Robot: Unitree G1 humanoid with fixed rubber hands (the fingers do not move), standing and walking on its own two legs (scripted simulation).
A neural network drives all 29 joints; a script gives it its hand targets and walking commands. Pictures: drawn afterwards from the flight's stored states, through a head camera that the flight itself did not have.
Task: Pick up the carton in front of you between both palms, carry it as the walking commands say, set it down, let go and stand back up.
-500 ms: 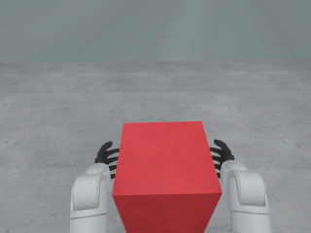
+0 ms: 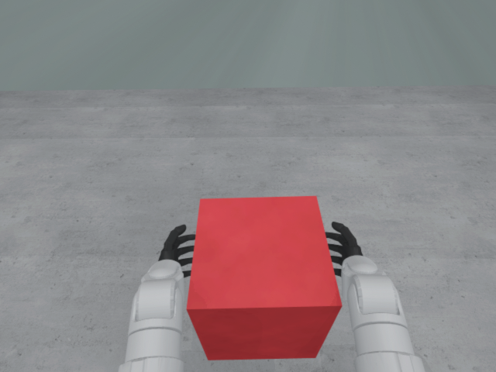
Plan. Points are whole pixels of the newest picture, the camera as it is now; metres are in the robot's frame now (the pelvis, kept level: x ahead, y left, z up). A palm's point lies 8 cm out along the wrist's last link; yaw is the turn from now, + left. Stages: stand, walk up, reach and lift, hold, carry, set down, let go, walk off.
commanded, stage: carry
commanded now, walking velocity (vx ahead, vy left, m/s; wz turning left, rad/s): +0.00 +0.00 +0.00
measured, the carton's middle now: (260, 281) +0.31 +0.00 -0.04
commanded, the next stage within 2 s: hold in 0.26 s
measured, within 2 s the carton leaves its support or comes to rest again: neither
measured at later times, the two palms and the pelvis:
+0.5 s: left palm (158, 281) +0.26 +0.16 +0.04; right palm (344, 266) +0.28 -0.13 +0.04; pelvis -0.01 +0.00 +0.01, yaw +4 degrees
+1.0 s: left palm (167, 279) +0.29 +0.16 +0.00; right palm (332, 258) +0.33 -0.13 -0.01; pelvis -0.04 -0.04 -0.01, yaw +8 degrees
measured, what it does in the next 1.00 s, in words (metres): shifts its weight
